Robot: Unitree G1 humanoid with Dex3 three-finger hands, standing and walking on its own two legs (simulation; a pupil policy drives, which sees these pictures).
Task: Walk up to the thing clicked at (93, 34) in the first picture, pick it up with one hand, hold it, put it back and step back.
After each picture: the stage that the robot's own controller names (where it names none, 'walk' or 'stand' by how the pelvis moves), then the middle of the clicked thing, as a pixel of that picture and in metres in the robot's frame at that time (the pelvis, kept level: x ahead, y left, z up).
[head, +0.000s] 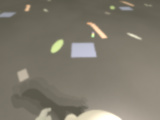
stand; (92, 34) +2.20 -0.09 -0.72
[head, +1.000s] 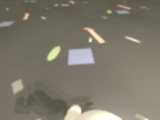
walk; (90, 39) +2.07 +0.15 -0.72
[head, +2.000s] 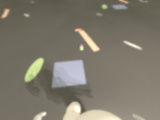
walk; (81, 47) +1.46 +0.26 -0.72
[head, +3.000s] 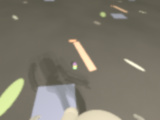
walk; (74, 65) +0.94 +0.24 -0.70
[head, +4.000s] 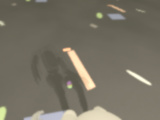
walk; (69, 84) +0.56 +0.23 -0.71
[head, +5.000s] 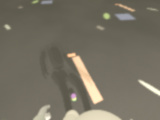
stand; (73, 97) +0.37 +0.18 -0.70
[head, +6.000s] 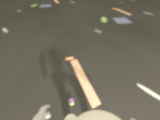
stand; (71, 101) +0.34 +0.20 -0.71
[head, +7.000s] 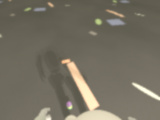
stand; (69, 105) +0.31 +0.23 -0.72
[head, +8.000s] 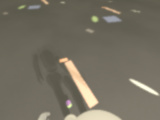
stand; (68, 103) +0.31 +0.24 -0.72
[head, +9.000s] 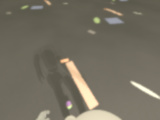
stand; (68, 104) +0.31 +0.22 -0.73
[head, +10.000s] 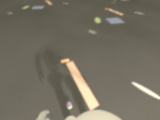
stand; (69, 105) +0.30 +0.22 -0.73
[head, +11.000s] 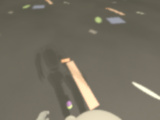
stand; (69, 104) +0.30 +0.22 -0.73
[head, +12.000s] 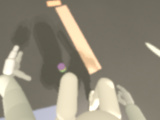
go down; (61, 67) +0.38 +0.24 -0.37
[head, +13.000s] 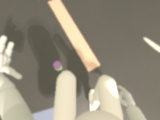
go down; (57, 66) +0.38 +0.26 -0.31
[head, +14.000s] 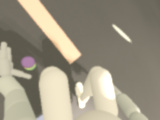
close in; (29, 63) +0.36 +0.30 -0.22
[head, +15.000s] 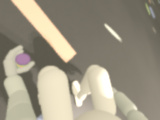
close; (23, 62) +0.36 +0.30 -0.21
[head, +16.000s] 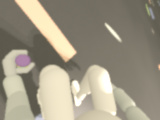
lift; (23, 62) +0.35 +0.30 -0.22
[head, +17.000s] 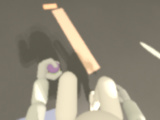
lift; (54, 70) +0.31 +0.25 -0.06
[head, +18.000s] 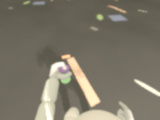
hold; (64, 74) +0.33 +0.17 +0.05
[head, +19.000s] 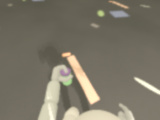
hold; (66, 76) +0.32 +0.17 +0.01
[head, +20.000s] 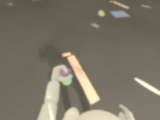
hold; (66, 76) +0.32 +0.17 +0.00
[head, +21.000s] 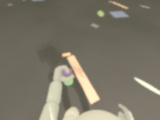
crouch; (67, 76) +0.32 +0.16 +0.00
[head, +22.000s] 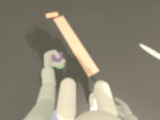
crouch; (58, 60) +0.41 +0.22 -0.08
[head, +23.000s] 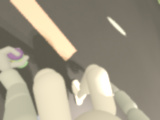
lower; (18, 58) +0.39 +0.31 -0.22
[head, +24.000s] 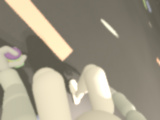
lower; (15, 58) +0.39 +0.32 -0.22
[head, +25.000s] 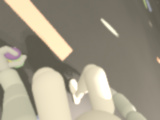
lower; (15, 58) +0.39 +0.32 -0.22
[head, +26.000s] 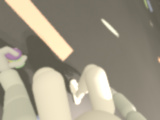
lower; (15, 58) +0.39 +0.32 -0.22
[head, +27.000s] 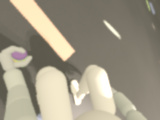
loosen; (20, 58) +0.38 +0.31 -0.22
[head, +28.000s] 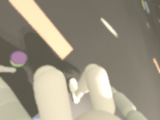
withdraw; (18, 59) +0.37 +0.30 -0.22
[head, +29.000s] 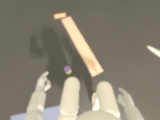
walk; (67, 70) +0.41 +0.23 -0.43
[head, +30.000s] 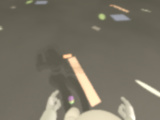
stand; (71, 99) +0.35 +0.19 -0.66
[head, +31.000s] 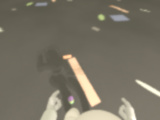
stand; (71, 99) +0.35 +0.20 -0.67
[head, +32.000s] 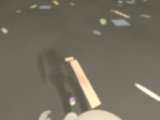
stand; (72, 101) +0.36 +0.18 -0.72
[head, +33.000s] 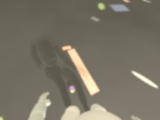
walk; (72, 89) +0.41 +0.16 -0.70
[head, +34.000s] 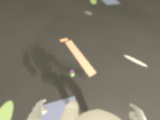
walk; (72, 73) +0.65 +0.23 -0.70
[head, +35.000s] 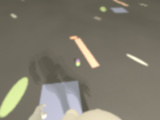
stand; (77, 62) +0.97 +0.19 -0.70
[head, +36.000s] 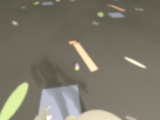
stand; (76, 66) +0.97 +0.22 -0.72
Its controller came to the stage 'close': yes
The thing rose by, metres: 0.71
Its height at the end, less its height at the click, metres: +0.00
